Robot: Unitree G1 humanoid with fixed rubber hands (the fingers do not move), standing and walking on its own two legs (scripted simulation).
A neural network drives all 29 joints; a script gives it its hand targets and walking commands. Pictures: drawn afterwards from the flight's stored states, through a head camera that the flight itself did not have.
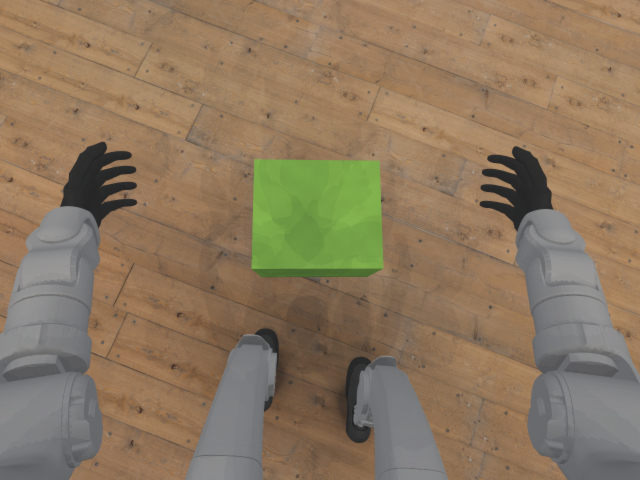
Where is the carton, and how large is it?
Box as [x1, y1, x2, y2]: [251, 159, 383, 276]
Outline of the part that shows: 254,159 251,268 261,276 367,276 383,268 379,161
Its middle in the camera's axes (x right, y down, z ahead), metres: -0.01 -0.04 +0.97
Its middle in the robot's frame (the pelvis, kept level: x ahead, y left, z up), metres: +0.51 +0.03 -0.57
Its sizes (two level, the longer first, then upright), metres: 0.289 0.251 0.216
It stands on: the floor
